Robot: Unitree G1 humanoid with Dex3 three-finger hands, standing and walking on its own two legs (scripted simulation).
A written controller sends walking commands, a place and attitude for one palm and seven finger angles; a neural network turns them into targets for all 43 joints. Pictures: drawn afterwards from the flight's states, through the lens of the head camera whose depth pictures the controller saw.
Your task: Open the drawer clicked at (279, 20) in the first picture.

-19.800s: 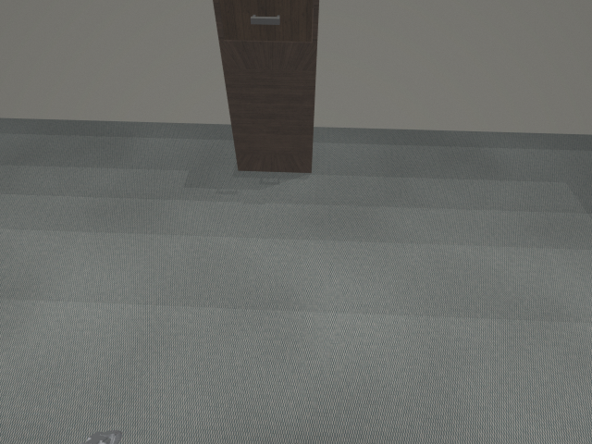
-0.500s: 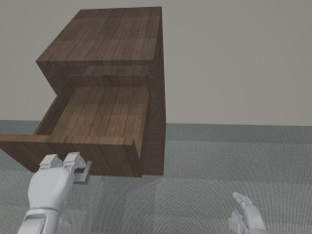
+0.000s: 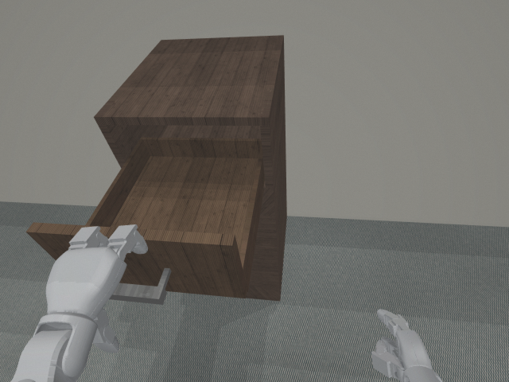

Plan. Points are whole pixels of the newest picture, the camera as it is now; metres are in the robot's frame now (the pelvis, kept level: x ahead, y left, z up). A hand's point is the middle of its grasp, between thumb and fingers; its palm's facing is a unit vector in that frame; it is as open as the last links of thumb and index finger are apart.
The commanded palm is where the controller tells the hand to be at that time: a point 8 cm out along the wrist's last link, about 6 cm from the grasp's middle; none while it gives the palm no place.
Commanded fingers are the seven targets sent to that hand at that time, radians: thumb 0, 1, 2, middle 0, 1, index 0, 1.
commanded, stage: lift the hand off the handle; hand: left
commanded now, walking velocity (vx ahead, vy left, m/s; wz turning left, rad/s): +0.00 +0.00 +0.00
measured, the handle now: (137, 282) +0.25 +0.26 +0.01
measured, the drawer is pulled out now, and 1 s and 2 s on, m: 0.30 0.30 0.30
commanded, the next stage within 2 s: draw the hand back to the body in 0.58 s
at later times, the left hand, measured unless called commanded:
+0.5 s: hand (93, 253) +0.22 +0.25 +0.15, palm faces +0.13 -0.05 -0.99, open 13.8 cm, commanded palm +0.18 +0.25 +0.21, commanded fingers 0.00 -0.50 0.30 -0.30 -1.20 -0.30 -1.20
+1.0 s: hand (76, 262) +0.20 +0.27 +0.15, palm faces +0.11 -0.05 -0.99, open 13.8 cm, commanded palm +0.16 +0.26 +0.20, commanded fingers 0.00 -0.50 0.30 -0.30 -1.20 -0.30 -1.20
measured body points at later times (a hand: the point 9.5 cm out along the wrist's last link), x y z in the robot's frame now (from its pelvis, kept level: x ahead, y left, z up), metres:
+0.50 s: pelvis -0.01 +0.00 +0.01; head -0.01 -0.04 +0.46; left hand +0.20 +0.25 +0.21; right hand +0.23 -0.19 -0.08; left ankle -0.01 +0.12 -0.73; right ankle +0.01 -0.11 -0.73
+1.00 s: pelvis -0.01 +0.01 +0.01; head -0.01 -0.04 +0.46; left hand +0.19 +0.27 +0.20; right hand +0.22 -0.19 -0.09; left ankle -0.01 +0.12 -0.73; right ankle +0.01 -0.11 -0.73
